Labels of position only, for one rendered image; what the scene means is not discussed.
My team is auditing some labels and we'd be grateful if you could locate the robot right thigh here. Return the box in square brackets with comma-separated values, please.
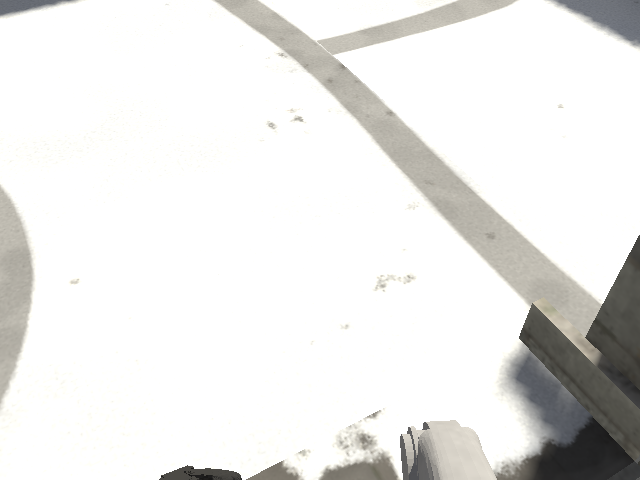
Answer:
[400, 420, 497, 480]

